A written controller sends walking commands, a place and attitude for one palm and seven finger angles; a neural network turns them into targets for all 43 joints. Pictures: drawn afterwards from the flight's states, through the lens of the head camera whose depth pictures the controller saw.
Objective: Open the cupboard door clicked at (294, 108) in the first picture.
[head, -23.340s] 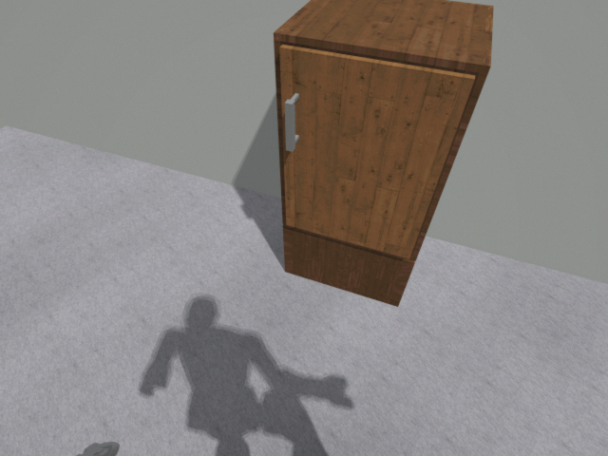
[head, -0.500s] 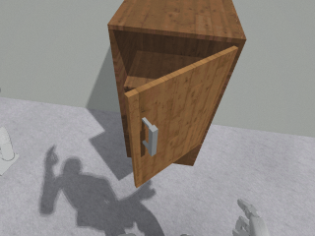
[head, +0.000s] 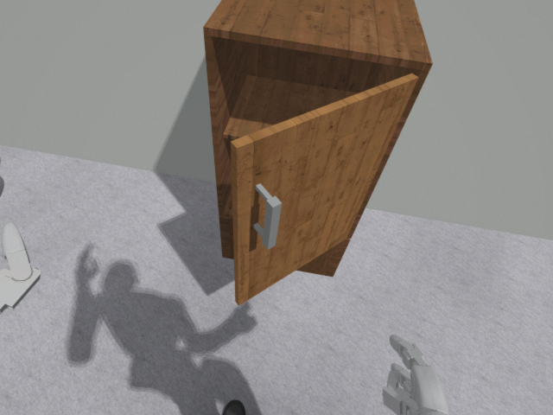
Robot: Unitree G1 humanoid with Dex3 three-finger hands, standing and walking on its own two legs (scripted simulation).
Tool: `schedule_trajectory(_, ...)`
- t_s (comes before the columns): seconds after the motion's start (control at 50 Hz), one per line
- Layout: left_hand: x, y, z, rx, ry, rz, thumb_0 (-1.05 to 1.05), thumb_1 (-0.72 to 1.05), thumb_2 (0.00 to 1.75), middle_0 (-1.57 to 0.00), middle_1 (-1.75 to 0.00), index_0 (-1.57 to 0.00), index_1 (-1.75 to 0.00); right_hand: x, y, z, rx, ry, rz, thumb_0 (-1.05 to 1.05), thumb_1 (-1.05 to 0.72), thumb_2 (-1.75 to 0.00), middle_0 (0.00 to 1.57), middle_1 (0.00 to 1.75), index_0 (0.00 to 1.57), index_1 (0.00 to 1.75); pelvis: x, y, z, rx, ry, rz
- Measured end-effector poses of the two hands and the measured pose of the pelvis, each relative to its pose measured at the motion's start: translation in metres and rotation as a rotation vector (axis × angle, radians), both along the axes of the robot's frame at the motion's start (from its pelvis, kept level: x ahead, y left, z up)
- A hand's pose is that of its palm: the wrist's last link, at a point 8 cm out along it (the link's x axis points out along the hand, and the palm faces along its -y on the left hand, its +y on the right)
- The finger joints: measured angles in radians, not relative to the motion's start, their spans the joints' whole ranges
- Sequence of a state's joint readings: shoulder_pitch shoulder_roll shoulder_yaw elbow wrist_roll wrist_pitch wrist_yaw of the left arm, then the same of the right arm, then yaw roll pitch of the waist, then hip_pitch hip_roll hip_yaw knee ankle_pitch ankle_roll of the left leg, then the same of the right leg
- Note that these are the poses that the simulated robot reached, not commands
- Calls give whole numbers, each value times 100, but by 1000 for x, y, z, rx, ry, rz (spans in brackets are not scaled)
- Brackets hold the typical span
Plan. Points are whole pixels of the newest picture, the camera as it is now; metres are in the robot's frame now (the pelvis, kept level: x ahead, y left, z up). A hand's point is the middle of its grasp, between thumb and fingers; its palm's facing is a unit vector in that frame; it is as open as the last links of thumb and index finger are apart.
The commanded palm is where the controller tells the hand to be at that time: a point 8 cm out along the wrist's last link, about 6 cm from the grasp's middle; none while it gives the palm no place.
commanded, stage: step back with the hand held close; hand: left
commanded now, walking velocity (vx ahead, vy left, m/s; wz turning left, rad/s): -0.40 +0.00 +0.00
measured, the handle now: (265, 217) +0.46 +0.07 -0.03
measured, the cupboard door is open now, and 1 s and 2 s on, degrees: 44 44 44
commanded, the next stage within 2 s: stop stepping back and stand still in 0.02 s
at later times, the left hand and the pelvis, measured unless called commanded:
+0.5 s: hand (47, 384) +0.12 +0.22 +0.15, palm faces +0.34 -0.82 -0.46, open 7.5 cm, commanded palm +0.06 +0.27 +0.18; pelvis -0.08 -0.03 -0.01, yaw -1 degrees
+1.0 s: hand (9, 401) +0.11 +0.25 +0.14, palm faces +0.45 -0.79 -0.41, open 7.4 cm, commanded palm none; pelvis -0.09 -0.02 -0.01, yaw +0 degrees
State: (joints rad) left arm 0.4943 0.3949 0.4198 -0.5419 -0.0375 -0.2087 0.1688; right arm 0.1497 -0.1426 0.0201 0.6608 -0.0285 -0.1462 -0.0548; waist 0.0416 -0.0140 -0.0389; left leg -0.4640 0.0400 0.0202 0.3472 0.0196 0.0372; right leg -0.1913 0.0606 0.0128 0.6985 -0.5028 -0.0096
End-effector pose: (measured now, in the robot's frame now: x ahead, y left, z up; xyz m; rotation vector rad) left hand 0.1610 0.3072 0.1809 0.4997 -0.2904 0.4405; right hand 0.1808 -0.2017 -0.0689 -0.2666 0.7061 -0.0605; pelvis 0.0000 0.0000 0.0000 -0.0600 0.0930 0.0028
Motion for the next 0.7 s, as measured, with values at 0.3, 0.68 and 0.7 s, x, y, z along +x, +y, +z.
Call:
schedule_trajectory(0.3, -43, -49, 5, 139, 70, -174, 1, 88, 89, -22, -30, -21, -30, -111, -83, -9, -55, 47, -193, 1, -90, -90, 21, 30, 21, 30, -56, -32, -10, 51, -48, -44)
schedule_trajectory(0.68, -85, -26, -3, 44, 6, -50, 2, 88, 89, -22, -30, -21, -30, -148, -57, -16, -24, -5, -178, 1, -90, -90, 20, 30, 20, 30, -89, -21, -10, 44, -121, -26)
schedule_trajectory(0.7, -85, -26, -1, 45, 10, -42, 2, 89, 89, -22, -30, -21, -30, -145, -51, -15, -6, -16, -164, 1, -90, -90, 20, 30, 20, 30, -92, -21, -8, 50, -115, -24)
